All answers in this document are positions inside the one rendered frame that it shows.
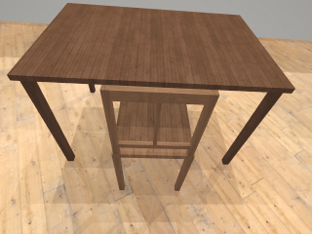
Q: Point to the chair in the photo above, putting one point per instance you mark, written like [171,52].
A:
[153,123]

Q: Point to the table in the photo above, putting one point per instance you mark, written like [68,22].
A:
[141,47]

